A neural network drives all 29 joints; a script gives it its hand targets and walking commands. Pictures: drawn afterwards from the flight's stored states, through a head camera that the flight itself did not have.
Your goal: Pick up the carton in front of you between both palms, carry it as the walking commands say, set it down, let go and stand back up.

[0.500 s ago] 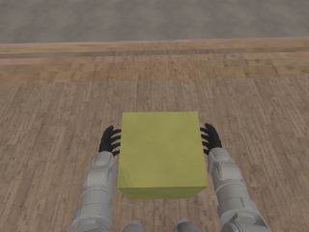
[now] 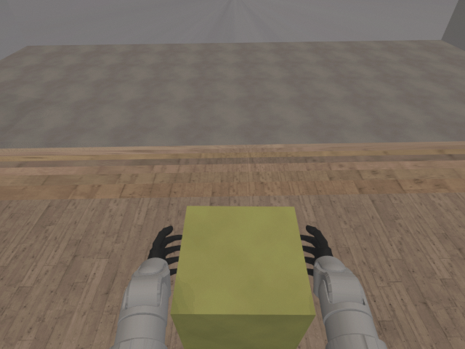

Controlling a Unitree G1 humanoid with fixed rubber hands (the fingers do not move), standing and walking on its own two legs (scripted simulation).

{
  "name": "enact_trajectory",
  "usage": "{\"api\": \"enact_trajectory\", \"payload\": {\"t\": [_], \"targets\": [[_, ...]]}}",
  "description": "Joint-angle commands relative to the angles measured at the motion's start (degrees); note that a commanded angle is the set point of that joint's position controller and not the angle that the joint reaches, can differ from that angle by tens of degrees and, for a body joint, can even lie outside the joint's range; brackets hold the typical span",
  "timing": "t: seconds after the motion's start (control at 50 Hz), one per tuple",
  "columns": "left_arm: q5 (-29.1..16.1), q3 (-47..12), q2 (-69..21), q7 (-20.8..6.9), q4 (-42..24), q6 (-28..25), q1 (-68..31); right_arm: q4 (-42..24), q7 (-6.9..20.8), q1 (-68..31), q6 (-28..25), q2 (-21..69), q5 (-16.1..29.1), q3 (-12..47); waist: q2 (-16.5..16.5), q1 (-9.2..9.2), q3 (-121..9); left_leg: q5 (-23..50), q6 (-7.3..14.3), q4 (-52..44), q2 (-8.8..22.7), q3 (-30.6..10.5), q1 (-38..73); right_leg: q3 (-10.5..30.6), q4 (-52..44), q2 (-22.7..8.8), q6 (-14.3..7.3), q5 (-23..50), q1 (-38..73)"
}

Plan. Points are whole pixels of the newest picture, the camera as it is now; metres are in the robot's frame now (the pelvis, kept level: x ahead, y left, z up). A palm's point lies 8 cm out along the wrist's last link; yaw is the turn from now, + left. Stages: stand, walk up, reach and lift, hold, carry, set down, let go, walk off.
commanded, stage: reach and lift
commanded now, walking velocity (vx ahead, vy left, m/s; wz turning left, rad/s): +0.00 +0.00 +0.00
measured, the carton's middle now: (239, 284) +0.29 +0.00 -0.05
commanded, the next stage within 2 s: hold in 0.90 s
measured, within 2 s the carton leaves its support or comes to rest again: neither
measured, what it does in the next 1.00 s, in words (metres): stands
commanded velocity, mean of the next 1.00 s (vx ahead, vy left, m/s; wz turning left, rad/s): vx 0.00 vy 0.00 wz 0.00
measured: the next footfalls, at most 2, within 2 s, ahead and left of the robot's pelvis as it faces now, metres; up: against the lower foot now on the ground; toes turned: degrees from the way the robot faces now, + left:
none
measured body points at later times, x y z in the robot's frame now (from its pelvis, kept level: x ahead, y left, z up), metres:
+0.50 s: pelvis +0.00 +0.00 +0.00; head -0.03 +0.00 +0.45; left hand +0.30 +0.15 +0.02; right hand +0.30 -0.15 +0.02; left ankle +0.01 +0.13 -0.74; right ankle +0.02 -0.13 -0.74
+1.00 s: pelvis +0.01 +0.00 +0.01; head -0.03 +0.00 +0.46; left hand +0.30 +0.15 +0.04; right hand +0.30 -0.15 +0.04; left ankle +0.01 +0.13 -0.74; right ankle +0.02 -0.13 -0.74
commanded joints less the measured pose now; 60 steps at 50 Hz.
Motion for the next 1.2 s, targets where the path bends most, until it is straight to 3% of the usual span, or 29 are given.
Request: {"api": "enact_trajectory", "payload": {"t": [0.0,0.18,0.34,0.6,0.86,0.96,1.0,1.1,1.18], "targets": [[-11.8,-30.2,-57.1,-15.1,1.8,-0.5,-32.0,-0.2,16.2,-33.9,-1.3,56.1,12.7,30.7,0.1,-0.31,-6.6,1.2,0.3,-5.4,-1.6,4.0,0.5,-4.3,-4.8,2.0,-0.8,0.4,2.3],[-13.1,-31.9,-58.7,-15.4,0.0,-1.0,-37.6,-1.3,16.7,-39.4,-1.7,58.8,14.2,32.8,-0.2,0.16,-13.4,2.8,0.4,-4.3,-1.9,4.4,2.6,-4.4,-3.9,2.0,-0.6,2.5,5.1],[-12.7,-31.7,-57.3,-15.4,-1.2,0.0,-34.9,-2.1,16.3,-36.4,-0.5,57.9,13.8,32.3,-0.3,0.04,-13.1,6.8,0.1,-5.4,-2.2,4.5,4.3,-4.2,-5.2,2.1,-0.2,6.8,6.8],[-14.0,-34.3,-56.0,-14.9,-7.0,1.8,-28.8,-8.7,15.7,-30.5,1.3,56.1,15.0,35.0,-0.1,-0.21,-13.2,15.0,-0.5,-6.8,-2.5,3.9,7.9,-4.1,-6.5,2.7,0.3,14.8,10.4],[-14.6,-35.1,-55.2,-14.6,-10.2,3.6,-27.2,-11.6,15.7,-29.0,3.1,55.0,15.5,35.5,0.1,-0.06,-11.7,15.9,-0.7,-7.8,-2.5,3.9,9.3,-4.0,-7.6,2.8,0.4,15.1,10.9],[-17.1,-39.3,-55.6,-14.3,-15.8,5.2,-26.9,-17.3,15.4,-28.8,4.7,55.3,17.9,39.6,0.0,-0.27,-14.9,20.1,-0.9,-8.2,-2.5,3.4,11.7,-3.9,-8.0,2.8,0.6,19.3,13.3],[-16.9,-38.7,-54.5,-14.0,-16.3,6.5,-25.6,-17.7,15.1,-27.6,6.0,54.2,17.6,39.0,0.0,-0.18,-13.1,19.0,-0.9,-8.9,-2.5,3.4,11.7,-3.8,-8.6,2.8,0.6,18.3,13.4],[-14.5,-34.6,-52.6,-14.2,-12.5,7.9,-26.4,-13.5,15.4,-28.1,7.4,52.3,15.3,34.9,0.1,-0.11,-5.4,8.6,-0.3,-10.4,-2.2,4.3,8.6,-4.3,-10.1,2.5,0.0,7.8,10.3],[-15.0,-34.9,-54.0,-14.8,-12.2,7.5,-30.2,-13.5,15.9,-31.9,6.9,53.7,15.9,35.3,-0.1,-0.05,-7.3,7.7,-0.2,-9.8,-2.1,4.5,8.6,-4.6,-9.6,2.3,0.0,7.0,10.3]]}}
